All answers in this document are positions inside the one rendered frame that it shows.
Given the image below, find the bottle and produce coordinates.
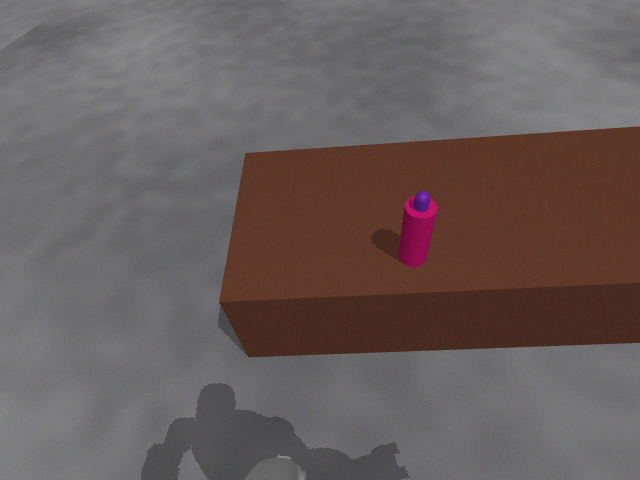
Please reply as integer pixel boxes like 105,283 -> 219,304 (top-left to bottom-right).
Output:
398,191 -> 437,267

